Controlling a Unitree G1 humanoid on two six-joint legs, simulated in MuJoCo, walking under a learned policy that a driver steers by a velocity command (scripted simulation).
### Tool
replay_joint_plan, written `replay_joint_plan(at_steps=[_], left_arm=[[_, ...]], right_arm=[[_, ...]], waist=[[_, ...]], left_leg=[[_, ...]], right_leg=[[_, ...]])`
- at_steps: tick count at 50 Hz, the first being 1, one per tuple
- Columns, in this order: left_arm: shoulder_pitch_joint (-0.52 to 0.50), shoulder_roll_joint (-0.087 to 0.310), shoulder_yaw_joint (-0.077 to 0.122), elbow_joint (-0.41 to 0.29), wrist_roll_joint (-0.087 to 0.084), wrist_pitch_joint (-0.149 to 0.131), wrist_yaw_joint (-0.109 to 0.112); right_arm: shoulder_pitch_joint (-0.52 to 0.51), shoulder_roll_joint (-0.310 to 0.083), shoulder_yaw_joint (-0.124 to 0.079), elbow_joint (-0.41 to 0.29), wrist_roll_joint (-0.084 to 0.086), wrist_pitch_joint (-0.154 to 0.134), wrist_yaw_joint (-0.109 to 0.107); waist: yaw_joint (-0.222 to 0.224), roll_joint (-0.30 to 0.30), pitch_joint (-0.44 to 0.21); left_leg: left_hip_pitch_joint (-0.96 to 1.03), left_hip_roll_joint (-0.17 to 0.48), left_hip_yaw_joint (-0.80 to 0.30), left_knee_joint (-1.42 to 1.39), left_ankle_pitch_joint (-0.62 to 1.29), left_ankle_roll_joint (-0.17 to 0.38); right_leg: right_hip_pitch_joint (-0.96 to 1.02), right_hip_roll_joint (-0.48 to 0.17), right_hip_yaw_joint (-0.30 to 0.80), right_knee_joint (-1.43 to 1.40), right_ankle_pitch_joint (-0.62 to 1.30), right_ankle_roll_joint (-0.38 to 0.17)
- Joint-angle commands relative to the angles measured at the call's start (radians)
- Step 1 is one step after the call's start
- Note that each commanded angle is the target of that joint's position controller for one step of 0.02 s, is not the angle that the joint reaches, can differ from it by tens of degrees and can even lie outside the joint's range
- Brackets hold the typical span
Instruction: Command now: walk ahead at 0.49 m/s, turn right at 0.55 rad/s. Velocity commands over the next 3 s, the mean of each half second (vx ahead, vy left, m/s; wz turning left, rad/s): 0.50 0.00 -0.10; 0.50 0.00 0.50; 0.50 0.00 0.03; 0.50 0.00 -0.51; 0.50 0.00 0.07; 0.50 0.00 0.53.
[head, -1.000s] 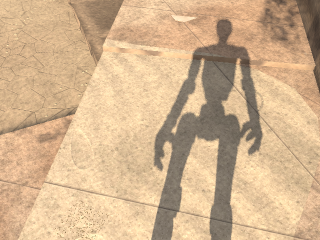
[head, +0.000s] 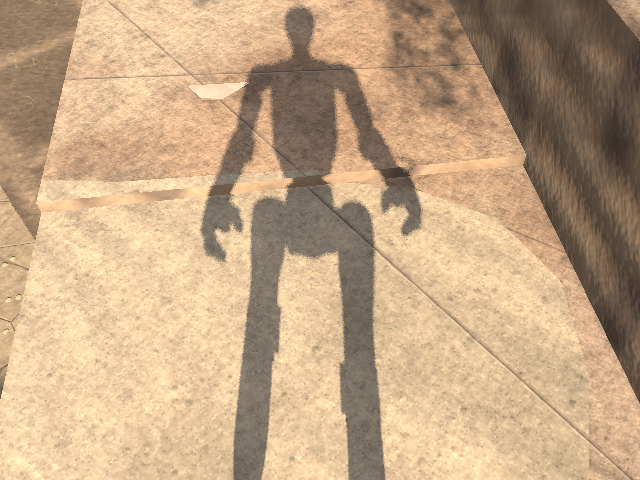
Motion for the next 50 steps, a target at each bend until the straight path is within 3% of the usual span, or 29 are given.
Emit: replay_joint_plan(at_steps=[1, 5, 9, 12, 13, 14, 15, 16, 17, 18, 19, 20, 21, 23, 26, 29, 34, 36, 37, 38, 39, 40, 41, 42, 43, 44, 46, 50], left_arm=[[-0.041, 0.162, 0.038, -0.086, -0.004, -0.019, 0.023], [0.039, 0.179, 0.045, -0.072, -0.014, -0.004, 0.038], [0.111, 0.145, 0.03, -0.035, -0.015, -0.003, 0.04], [0.131, 0.168, 0.034, -0.023, 0.0, 0.008, 0.042], [0.117, 0.173, 0.034, -0.025, 0.0, 0.012, 0.042], [0.103, 0.16, 0.026, -0.031, 0.005, 0.015, 0.043], [0.092, 0.135, 0.01, -0.055, 0.019, 0.015, 0.045], [0.212, 0.078, -0.007, -0.06, 0.005, -0.004, 0.037], [0.184, 0.111, -0.009, -0.067, 0.007, -0.02, 0.033], [0.075, 0.17, 0.004, -0.09, -0.014, -0.032, 0.026], [-0.005, 0.163, 0.0, -0.108, -0.012, -0.042, 0.024], [-0.04, 0.153, 0.002, -0.12, 0.005, -0.049, 0.024], [-0.035, 0.146, 0.006, -0.124, 0.02, -0.05, 0.026], [-0.015, 0.119, 0.004, -0.129, 0.027, -0.045, 0.028], [-0.098, 0.091, -0.006, -0.164, 0.025, -0.036, 0.036], [-0.209, 0.068, -0.016, -0.193, 0.018, -0.041, 0.032], [-0.309, 0.099, -0.005, -0.229, 0.0, -0.055, 0.016], [-0.284, 0.125, 0.007, -0.228, -0.003, -0.063, 0.015], [-0.225, 0.14, 0.017, -0.214, -0.003, -0.067, 0.018], [-0.13, 0.168, 0.032, -0.195, 0.006, -0.07, 0.025], [0.03, 0.225, 0.048, -0.181, 0.02, -0.069, 0.035], [0.111, 0.292, 0.066, -0.147, 0.025, -0.051, 0.033], [0.103, 0.206, 0.049, -0.152, 0.007, -0.045, 0.027], [0.064, 0.148, 0.033, -0.16, 0.005, -0.041, 0.03], [0.014, 0.132, 0.025, -0.161, 0.012, -0.037, 0.029], [-0.018, 0.112, 0.019, -0.153, 0.016, -0.035, 0.027], [-0.044, 0.1, 0.016, -0.139, 0.022, -0.039, 0.025], [-0.038, 0.141, 0.033, -0.102, 0.013, -0.051, 0.025]], right_arm=[[0.021, -0.077, -0.023, -0.066, -0.02, 0.016, -0.011], [-0.146, -0.046, -0.009, -0.123, -0.008, 0.008, -0.005], [-0.191, -0.073, -0.011, -0.143, 0.006, -0.008, 0.019], [-0.191, -0.103, -0.017, -0.162, 0.007, -0.016, 0.031], [-0.14, -0.118, -0.025, -0.152, 0.008, -0.018, 0.031], [-0.022, -0.15, -0.042, -0.12, 0.006, -0.019, 0.029], [0.149, -0.199, -0.056, -0.093, -0.002, -0.018, 0.028], [0.259, -0.281, -0.085, -0.065, -0.003, -0.003, 0.033], [0.269, -0.207, -0.066, -0.057, 0.026, 0.004, 0.044], [0.207, -0.147, -0.049, -0.075, 0.03, 0.01, 0.042], [0.15, -0.132, -0.044, -0.099, 0.014, 0.019, 0.04], [0.121, -0.121, -0.04, -0.107, 0.008, 0.024, 0.041], [0.11, -0.107, -0.034, -0.114, 0.002, 0.025, 0.039], [0.111, -0.109, -0.036, -0.118, 0.007, 0.029, 0.033], [0.147, -0.149, -0.052, -0.113, 0.02, 0.035, 0.014], [0.194, -0.159, -0.059, -0.102, 0.027, 0.049, -0.002], [0.266, -0.148, -0.062, -0.089, 0.036, 0.073, -0.014], [0.25, -0.155, -0.067, -0.097, 0.034, 0.081, -0.018], [0.233, -0.146, -0.066, -0.104, 0.034, 0.084, -0.018], [0.217, -0.118, -0.057, -0.118, 0.029, 0.084, -0.014], [0.205, -0.064, -0.037, -0.145, 0.011, 0.08, -0.01], [0.353, 0.006, -0.014, -0.17, 0.035, 0.07, -0.01], [0.355, -0.093, -0.03, -0.148, 0.046, 0.069, -0.012], [0.252, -0.147, -0.047, -0.155, 0.041, 0.075, -0.012], [0.198, -0.142, -0.049, -0.165, 0.031, 0.079, -0.013], [0.163, -0.13, -0.052, -0.177, 0.021, 0.081, -0.009], [0.164, -0.093, -0.051, -0.188, 0.032, 0.091, 0.003], [0.1, -0.054, -0.04, -0.228, 0.024, 0.102, 0.012]], waist=[[-0.041, -0.041, -0.023], [0.033, -0.078, -0.02], [0.067, -0.11, -0.039], [0.053, -0.134, -0.033], [0.02, -0.14, -0.053], [-0.037, -0.124, -0.132], [-0.107, -0.059, -0.279], [-0.083, 0.206, -0.399], [-0.094, 0.234, -0.362], [-0.101, 0.133, -0.205], [-0.093, 0.028, -0.119], [-0.071, -0.014, -0.053], [-0.044, -0.002, -0.05], [-0.02, 0.045, -0.065], [-0.034, 0.049, -0.05], [-0.07, 0.06, -0.041], [-0.09, 0.075, -0.04], [-0.062, 0.1, -0.042], [-0.026, 0.105, -0.063], [0.022, 0.094, -0.129], [0.092, 0.001, -0.27], [0.031, -0.322, -0.396], [0.043, -0.266, -0.332], [0.064, -0.161, -0.198], [0.047, -0.09, -0.121], [0.028, -0.087, -0.067], [-0.005, -0.135, -0.04], [-0.012, -0.103, -0.021]], left_leg=[[-0.017, 0.011, 0.023, -0.172, 0.134, -0.05], [0.067, -0.062, 0.042, -0.502, 0.404, -0.058], [0.052, -0.055, 0.031, -0.599, 0.445, -0.025], [0.025, -0.066, 0.054, -0.624, 0.275, 0.039], [0.089, -0.088, 0.079, -0.65, 0.239, 0.068], [0.245, -0.1, 0.085, -0.665, 0.264, 0.106], [0.511, 0.026, -0.072, -0.627, 0.329, 0.18], [0.879, 0.214, -0.488, -0.682, 0.148, 0.344], [0.93, 0.245, -0.707, -0.815, -0.049, 0.345], [0.822, 0.223, -0.612, -0.828, -0.126, 0.295], [0.687, 0.18, -0.503, -0.846, -0.054, 0.27], [0.581, 0.145, -0.431, -0.866, 0.055, 0.269], [0.523, 0.112, -0.38, -0.881, 0.158, 0.26], [0.466, 0.071, -0.312, -0.9, 0.28, 0.265], [0.402, 0.045, -0.24, -0.916, 0.364, 0.266], [0.343, 0.0, -0.193, -0.901, 0.342, 0.223], [0.402, 0.027, -0.288, -0.821, 0.251, 0.191], [0.437, 0.045, -0.339, -0.768, 0.261, 0.175], [0.432, 0.029, -0.339, -0.72, 0.292, 0.159], [0.395, -0.018, -0.307, -0.605, 0.332, 0.131], [0.269, -0.078, -0.227, -0.338, 0.208, 0.096], [-0.073, -0.206, -0.097, -0.038, -0.264, 0.039], [-0.205, -0.123, -0.106, 0.112, -0.288, 0.027], [-0.237, -0.089, -0.095, 0.155, -0.194, 0.019], [-0.208, -0.056, -0.064, 0.141, -0.117, 0.009], [-0.19, -0.032, -0.058, 0.102, -0.069, 0.004], [-0.127, 0.004, -0.038, 0.063, -0.023, 0.003], [-0.166, 0.025, -0.023, -0.044, 0.077, -0.015]], right_leg=[[-0.067, -0.25, 0.249, -0.201, 0.163, -0.182], [-0.088, -0.192, 0.21, -0.164, 0.068, -0.108], [0.082, -0.265, 0.249, -0.096, 0.042, -0.094], [0.233, -0.335, 0.281, -0.027, 0.21, -0.077], [0.26, -0.325, 0.259, 0.032, 0.369, -0.062], [0.261, -0.279, 0.207, 0.171, 0.532, -0.04], [0.137, -0.227, 0.148, 0.424, 0.435, -0.008], [-0.247, -0.076, 0.049, 0.776, 0.026, 0.083], [-0.445, -0.071, 0.101, 0.872, -0.395, 0.085], [-0.537, -0.13, 0.122, 0.916, -0.334, 0.073], [-0.528, -0.163, 0.097, 0.882, -0.263, 0.068], [-0.517, -0.187, 0.082, 0.807, -0.216, 0.075], [-0.463, -0.211, 0.081, 0.74, -0.18, 0.081], [-0.403, -0.213, 0.059, 0.647, -0.162, 0.109], [-0.39, -0.195, 0.033, 0.468, -0.059, 0.154], [-0.303, -0.155, 0.029, 0.265, 0.134, 0.17], [-0.216, -0.115, 0.057, 0.116, 0.167, 0.158], [-0.163, -0.119, 0.064, 0.085, 0.095, 0.134], [-0.079, -0.122, 0.052, 0.048, 0.088, 0.111], [0.082, -0.159, 0.064, 0.035, 0.084, 0.077], [0.336, -0.326, 0.211, 0.065, 0.038, 0.01], [0.644, -0.547, 0.634, 0.008, -0.125, -0.148], [0.601, -0.567, 0.736, -0.042, -0.311, -0.143], [0.48, -0.519, 0.586, -0.061, -0.292, -0.101], [0.357, -0.474, 0.453, -0.081, -0.167, -0.076], [0.266, -0.436, 0.366, -0.107, -0.068, -0.069], [0.164, -0.389, 0.238, -0.161, 0.017, -0.058], [0.142, -0.4, 0.101, -0.215, 0.169, -0.087]])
